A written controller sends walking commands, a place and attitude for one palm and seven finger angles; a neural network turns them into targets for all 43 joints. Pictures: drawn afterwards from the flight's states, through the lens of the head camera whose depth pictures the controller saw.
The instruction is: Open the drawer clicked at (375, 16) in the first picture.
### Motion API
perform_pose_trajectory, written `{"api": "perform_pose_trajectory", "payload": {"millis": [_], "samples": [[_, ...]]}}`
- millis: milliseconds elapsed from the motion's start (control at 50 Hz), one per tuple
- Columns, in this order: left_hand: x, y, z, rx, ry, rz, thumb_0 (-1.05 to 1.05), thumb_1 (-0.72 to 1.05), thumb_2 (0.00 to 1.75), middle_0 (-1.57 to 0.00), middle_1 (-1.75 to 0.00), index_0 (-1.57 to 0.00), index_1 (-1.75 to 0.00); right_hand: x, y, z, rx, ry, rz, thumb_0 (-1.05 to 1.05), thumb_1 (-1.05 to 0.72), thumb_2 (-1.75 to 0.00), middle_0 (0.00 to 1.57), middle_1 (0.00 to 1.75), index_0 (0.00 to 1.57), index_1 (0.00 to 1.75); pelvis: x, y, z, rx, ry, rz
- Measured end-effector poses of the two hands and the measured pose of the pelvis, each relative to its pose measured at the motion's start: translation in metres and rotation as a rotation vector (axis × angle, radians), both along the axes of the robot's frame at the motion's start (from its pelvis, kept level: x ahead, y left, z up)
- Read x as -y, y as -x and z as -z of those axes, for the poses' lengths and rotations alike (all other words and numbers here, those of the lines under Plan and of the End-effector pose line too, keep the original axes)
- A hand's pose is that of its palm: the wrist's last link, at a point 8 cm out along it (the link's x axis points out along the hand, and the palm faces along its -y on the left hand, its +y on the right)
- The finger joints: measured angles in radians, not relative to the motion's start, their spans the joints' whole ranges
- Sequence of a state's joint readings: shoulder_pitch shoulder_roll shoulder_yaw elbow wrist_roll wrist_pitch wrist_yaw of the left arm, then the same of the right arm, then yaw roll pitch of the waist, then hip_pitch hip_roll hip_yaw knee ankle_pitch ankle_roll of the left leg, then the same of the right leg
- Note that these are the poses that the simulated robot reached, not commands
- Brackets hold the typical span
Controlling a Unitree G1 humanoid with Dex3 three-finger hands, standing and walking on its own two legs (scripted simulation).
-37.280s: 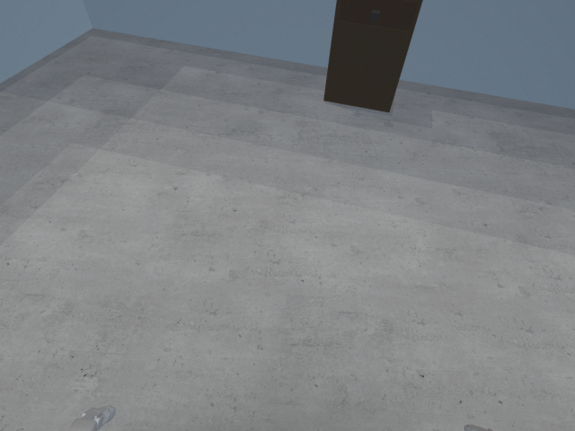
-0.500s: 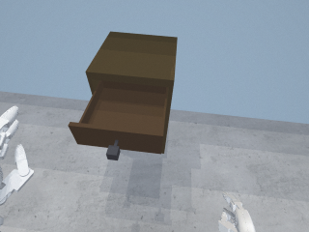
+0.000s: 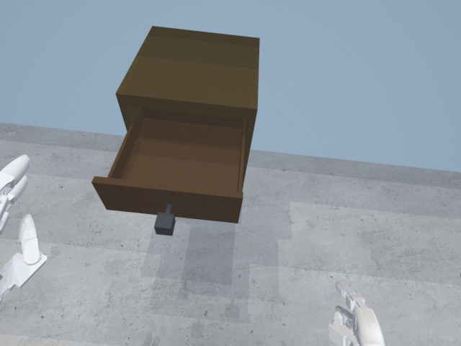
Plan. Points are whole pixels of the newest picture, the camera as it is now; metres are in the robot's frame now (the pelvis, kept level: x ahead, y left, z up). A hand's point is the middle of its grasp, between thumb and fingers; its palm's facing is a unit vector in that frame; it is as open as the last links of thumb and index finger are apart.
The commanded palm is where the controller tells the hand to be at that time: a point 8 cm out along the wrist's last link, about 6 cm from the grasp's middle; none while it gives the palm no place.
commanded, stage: stop stepping back and stand still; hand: left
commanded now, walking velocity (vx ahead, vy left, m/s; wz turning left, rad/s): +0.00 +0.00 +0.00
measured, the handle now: (166, 217) +0.44 +0.17 -0.20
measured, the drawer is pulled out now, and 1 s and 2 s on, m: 0.30 0.30 0.30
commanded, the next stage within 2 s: let the arm hang, fingers relaxed in 0.06 s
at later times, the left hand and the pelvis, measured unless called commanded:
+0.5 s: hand out of the picture +0.04 +0.16 -0.18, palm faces +0.01 -0.98 -0.17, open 7.0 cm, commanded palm none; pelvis +0.00 -0.01 +0.00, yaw +0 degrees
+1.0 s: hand out of the picture +0.00 +0.15 -0.17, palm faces +0.00 -0.98 -0.19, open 7.3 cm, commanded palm none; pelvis +0.00 -0.01 +0.00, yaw -1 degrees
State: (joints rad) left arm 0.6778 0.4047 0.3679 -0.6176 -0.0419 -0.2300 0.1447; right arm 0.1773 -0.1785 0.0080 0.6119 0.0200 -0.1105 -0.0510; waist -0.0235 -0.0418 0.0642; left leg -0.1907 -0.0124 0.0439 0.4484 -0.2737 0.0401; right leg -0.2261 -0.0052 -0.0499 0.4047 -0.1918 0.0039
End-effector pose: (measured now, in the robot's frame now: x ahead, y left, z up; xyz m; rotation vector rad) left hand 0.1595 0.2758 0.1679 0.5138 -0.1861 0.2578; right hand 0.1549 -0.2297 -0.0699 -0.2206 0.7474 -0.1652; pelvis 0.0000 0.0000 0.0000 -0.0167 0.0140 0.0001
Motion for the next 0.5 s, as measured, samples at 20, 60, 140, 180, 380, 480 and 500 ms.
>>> {"api": "perform_pose_trajectory", "payload": {"millis": [20,60,140,180,380,480,500], "samples": [[0.000,0.000,0.001,-0.004,0.003,-0.004,0.01,0.89,0.89,-0.21,-0.30,-0.21,-0.31,-0.001,-0.002,0.000,0.000,-0.001,-0.003,0.01,-0.90,-0.90,0.20,0.30,0.20,0.30,0.000,-0.001,0.000,-0.001,0.000,-0.001],[-0.001,0.000,0.002,-0.010,0.006,-0.012,0.01,0.89,0.89,-0.21,-0.30,-0.21,-0.31,-0.003,-0.005,0.001,-0.001,-0.003,-0.011,0.01,-0.90,-0.90,0.20,0.30,0.20,0.30,0.000,-0.002,0.000,-0.001,0.000,-0.001],[0.000,0.000,0.001,-0.006,0.012,-0.020,0.01,0.89,0.89,-0.21,-0.30,-0.21,-0.31,-0.007,-0.012,0.001,0.001,-0.009,-0.025,0.01,-0.90,-0.90,0.20,0.30,0.20,0.30,0.000,-0.003,0.000,-0.001,0.000,-0.004],[-0.001,-0.002,0.008,-0.020,-0.001,-0.014,0.01,0.89,0.89,-0.21,-0.30,-0.21,-0.31,-0.008,-0.015,0.004,0.008,-0.020,-0.048,0.01,-0.90,-0.90,0.20,0.30,0.20,0.30,0.000,-0.003,0.001,-0.008,0.003,-0.011],[0.024,0.048,0.271,-1.107,0.340,-0.182,0.01,0.91,0.89,-0.20,-0.30,-0.20,-0.30,0.015,0.035,0.048,-0.232,-0.039,-0.018,0.01,-0.90,-0.90,0.21,0.30,0.20,0.30,0.002,0.001,0.010,0.012,-0.021,0.002],[0.062,0.117,0.316,-1.367,0.477,-0.227,0.00,0.97,0.89,-0.21,-0.30,-0.21,-0.30,0.024,0.099,0.051,-0.446,-0.002,0.034,0.00,-0.90,-0.90,0.20,0.30,0.20,0.30,0.010,0.003,0.005,0.033,-0.014,0.002],[0.061,0.127,0.318,-1.396,0.481,-0.239,-0.01,0.99,0.89,-0.21,-0.30,-0.21,-0.30,0.025,0.112,0.052,-0.492,0.001,0.039,0.00,-0.90,-0.90,0.20,0.30,0.20,0.30,0.011,0.004,0.004,0.034,-0.013,0.001]]}}
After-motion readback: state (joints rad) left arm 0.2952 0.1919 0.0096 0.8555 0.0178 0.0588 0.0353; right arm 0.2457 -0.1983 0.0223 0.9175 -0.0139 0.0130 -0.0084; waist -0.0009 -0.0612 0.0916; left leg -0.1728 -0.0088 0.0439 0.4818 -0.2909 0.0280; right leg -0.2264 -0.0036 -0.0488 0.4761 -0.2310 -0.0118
